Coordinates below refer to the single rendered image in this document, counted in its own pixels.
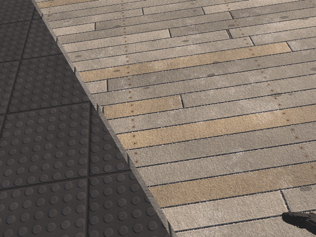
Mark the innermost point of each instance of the right robot hand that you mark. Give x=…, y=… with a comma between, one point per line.
x=301, y=220

